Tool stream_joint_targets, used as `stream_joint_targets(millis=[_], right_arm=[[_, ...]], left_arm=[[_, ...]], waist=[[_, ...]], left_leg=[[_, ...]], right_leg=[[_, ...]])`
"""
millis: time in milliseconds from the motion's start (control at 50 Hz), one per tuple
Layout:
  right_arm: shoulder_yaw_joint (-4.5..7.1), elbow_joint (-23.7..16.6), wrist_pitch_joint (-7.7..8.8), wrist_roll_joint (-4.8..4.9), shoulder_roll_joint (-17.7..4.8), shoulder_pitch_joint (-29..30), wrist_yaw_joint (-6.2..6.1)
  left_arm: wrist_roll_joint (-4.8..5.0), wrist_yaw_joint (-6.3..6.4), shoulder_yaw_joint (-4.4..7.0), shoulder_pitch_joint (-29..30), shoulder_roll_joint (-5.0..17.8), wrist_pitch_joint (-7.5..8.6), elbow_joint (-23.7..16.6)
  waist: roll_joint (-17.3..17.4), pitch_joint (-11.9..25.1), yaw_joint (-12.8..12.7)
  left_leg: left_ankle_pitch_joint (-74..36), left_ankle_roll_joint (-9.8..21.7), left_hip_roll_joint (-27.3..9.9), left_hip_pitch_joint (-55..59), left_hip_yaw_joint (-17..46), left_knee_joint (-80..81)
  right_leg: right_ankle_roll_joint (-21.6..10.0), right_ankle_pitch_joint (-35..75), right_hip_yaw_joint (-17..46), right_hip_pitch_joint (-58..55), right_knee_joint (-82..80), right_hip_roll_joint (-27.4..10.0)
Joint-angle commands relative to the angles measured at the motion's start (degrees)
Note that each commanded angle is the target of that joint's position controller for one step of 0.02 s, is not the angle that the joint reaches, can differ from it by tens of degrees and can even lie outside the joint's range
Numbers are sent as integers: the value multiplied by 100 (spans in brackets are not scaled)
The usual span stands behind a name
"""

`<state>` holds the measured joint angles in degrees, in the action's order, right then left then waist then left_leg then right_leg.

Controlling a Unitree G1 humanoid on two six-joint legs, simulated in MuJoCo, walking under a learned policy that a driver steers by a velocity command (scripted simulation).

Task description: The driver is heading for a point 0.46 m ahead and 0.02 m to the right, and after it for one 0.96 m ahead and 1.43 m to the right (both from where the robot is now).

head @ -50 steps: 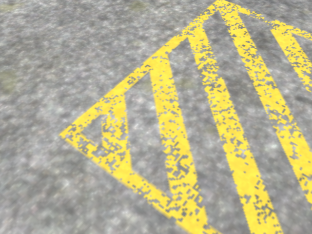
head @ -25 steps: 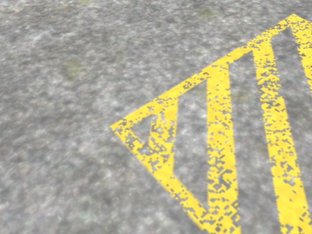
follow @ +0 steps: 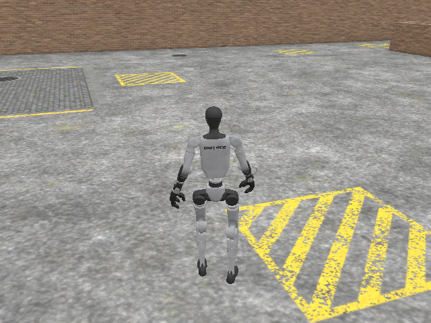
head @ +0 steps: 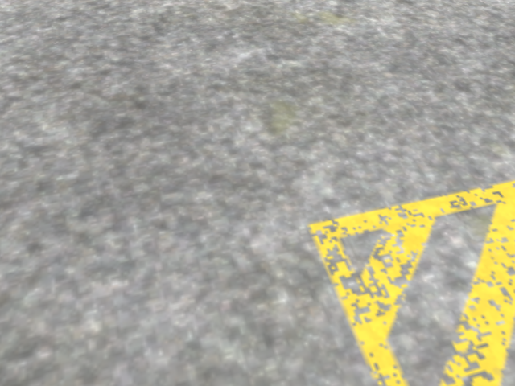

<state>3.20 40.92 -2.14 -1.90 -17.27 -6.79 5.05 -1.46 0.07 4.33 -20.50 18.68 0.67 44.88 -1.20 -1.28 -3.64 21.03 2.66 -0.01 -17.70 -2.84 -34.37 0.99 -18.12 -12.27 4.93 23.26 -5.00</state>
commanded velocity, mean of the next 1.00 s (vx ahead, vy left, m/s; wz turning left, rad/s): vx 0.47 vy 0.00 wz -0.07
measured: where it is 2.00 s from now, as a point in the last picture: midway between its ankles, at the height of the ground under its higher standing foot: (319, 219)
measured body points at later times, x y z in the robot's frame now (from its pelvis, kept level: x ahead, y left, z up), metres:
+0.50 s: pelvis +0.24 +0.04 -0.02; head +0.28 +0.04 +0.43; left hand +0.41 +0.30 -0.12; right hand +0.23 -0.23 -0.16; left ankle +0.02 +0.10 -0.74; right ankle +0.39 -0.02 -0.74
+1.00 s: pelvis +0.53 +0.08 -0.01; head +0.57 +0.07 +0.44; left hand +0.54 +0.37 -0.14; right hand +0.74 -0.17 -0.09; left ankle +0.68 +0.18 -0.74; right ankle +0.40 -0.01 -0.74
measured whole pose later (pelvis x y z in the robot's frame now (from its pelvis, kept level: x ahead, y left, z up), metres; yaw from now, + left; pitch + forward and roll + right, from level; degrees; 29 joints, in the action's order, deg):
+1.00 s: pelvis +0.53 +0.08 -0.01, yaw -9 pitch +2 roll -1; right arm -1.2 41.3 4.0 -1.7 -14.9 -1.0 1.1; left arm -0.9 -0.3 4.2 -25.2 16.4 2.3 49.7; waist 1.2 -1.5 -6.1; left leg 6.2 -1.2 -0.6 -27.4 2.3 -28.8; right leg -4.2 -22.6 11.2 2.0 23.9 7.1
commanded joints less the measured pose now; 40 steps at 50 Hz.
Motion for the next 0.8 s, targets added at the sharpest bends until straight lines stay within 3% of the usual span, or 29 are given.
stream_joint_targets(millis=[20,40,60,80,100,120,160,220,300,380,420,440,480,500,520,540,560,580,600,620,640,700,760,800], right_arm=[[181,98,200,-87,-612,-1129,-115],[352,207,251,-91,-1241,-1932,-228],[397,79,286,69,-1672,-1899,-282],[306,125,277,112,-1294,-1729,-338],[187,122,300,105,-951,-1440,-379],[112,114,341,89,-748,-1205,-413],[28,99,460,98,-601,-953,-456],[37,338,570,188,-672,-1261,-435],[9,626,600,160,-611,-1661,-464],[-17,895,645,119,-620,-1901,-516],[-30,1003,668,91,-637,-1850,-552],[-33,1030,684,74,-672,-1765,-572],[2,1085,665,-24,-805,-1701,-628],[30,1083,620,-41,-882,-1607,-639],[-24,995,639,-35,-755,-1658,-636],[-110,853,679,96,-236,-2151,-540],[-76,809,738,-70,-495,-1880,-505],[-70,689,783,-42,-581,-1476,-470],[-96,630,828,-43,-609,-1175,-450],[-110,581,802,-56,-514,-1064,-438],[-136,539,721,-101,-451,-1095,-433],[-205,450,510,-130,-260,-1040,-417],[-249,129,487,-97,-208,-197,-405],[-279,-12,504,-69,-169,265,-384]], left_arm=[[47,-22,126,403,677,61,-352],[-4,-82,-41,608,180,53,-651],[-150,-102,-22,1091,265,64,-992],[-163,-143,38,1079,571,69,-924],[-44,-224,32,917,571,124,-783],[-21,-264,28,731,554,166,-637],[-144,-292,16,405,541,101,-383],[-113,-313,-15,580,399,25,-393],[-74,-309,-98,1485,216,24,-661],[-12,-321,-191,2110,61,65,-873],[10,-296,-193,2061,85,84,-857],[13,-266,-175,1859,124,90,-783],[28,-180,-75,842,330,110,-420],[23,-132,-21,-71,398,147,-102],[-65,-50,70,-905,701,171,103],[-125,-29,246,-1083,1348,172,146],[124,-120,188,-539,1058,145,163],[159,-142,152,89,836,139,21],[127,-166,86,311,538,145,-14],[106,-151,51,382,445,166,14],[105,-134,16,422,357,189,81],[135,-129,52,237,479,302,190],[162,-102,88,-26,555,293,254],[175,-99,118,-221,564,274,289]], waist=[[72,311,828],[1649,721,1207],[1793,321,1152],[1010,-70,1063],[792,-260,789],[652,-341,568],[703,-120,352],[541,-106,329],[519,-435,560],[538,-587,683],[518,-585,585],[535,-464,457],[602,156,5],[481,611,-424],[101,1144,-710],[-1289,1536,-307],[-850,1420,-80],[-440,625,131],[96,232,163],[209,-20,302],[165,-96,460],[-8,-39,555],[-77,-281,347],[-140,-251,157]], left_leg=[[-64,331,381,2078,-95,969],[1729,783,-1116,3094,2304,1932],[2183,1362,-2017,2987,4645,2680],[1405,1460,-1992,2776,3901,2439],[435,1311,-1658,2428,3178,2327],[-504,1115,-1291,2153,2588,2362],[-2037,944,-912,1985,1932,2367],[-3161,977,-831,1867,1553,2383],[-3432,945,-771,1879,1372,2522],[-3869,867,-901,2025,1219,2618],[-4499,755,-1005,2169,1004,2591],[-5339,675,-1012,2224,854,2348],[-6943,517,-1013,2474,624,1047],[-6869,434,-873,2243,413,-188],[-5340,365,-649,1246,230,-1786],[-1108,38,569,-878,38,-4139],[376,152,574,-1582,785,-4643],[-94,177,164,-1853,882,-4543],[-410,165,-73,-1771,787,-4196],[-451,117,-235,-1628,772,-3848],[-453,20,-332,-1368,754,-3530],[-531,-263,-407,-1189,535,-2826],[-1267,-516,-483,-1533,383,-1752],[-1853,-595,-426,-1539,359,-1050]], right_leg=[[-651,423,250,1539,810,-828],[-285,-586,-312,2886,3009,-157],[-159,-1638,597,4427,3996,542],[-216,-1248,1190,4571,4212,86],[-241,-574,1233,4278,4015,-89],[-212,-158,1220,3920,3696,-175],[-81,317,1090,3394,3590,-151],[33,658,978,3401,3489,-70],[46,1195,867,3742,2668,-12],[-194,1587,731,3369,1575,178],[-457,1529,645,2916,1190,324],[-600,1366,579,2493,1084,488],[-824,863,551,1411,1059,879],[-940,932,556,409,673,987],[-1202,333,1513,-925,560,194],[-2141,-112,4688,-2162,33,-1313],[-2204,-112,5820,-1893,-777,-1377],[-2126,-302,4934,-1096,-815,-1314],[-2006,153,4311,-408,-950,-1105],[-1883,569,3870,106,-1044,-859],[-1769,959,3511,526,-1134,-621],[-1782,1543,2942,1003,-1276,-327],[-1687,1430,2800,1113,-1452,-142],[-1505,1544,2748,928,-1344,-17]])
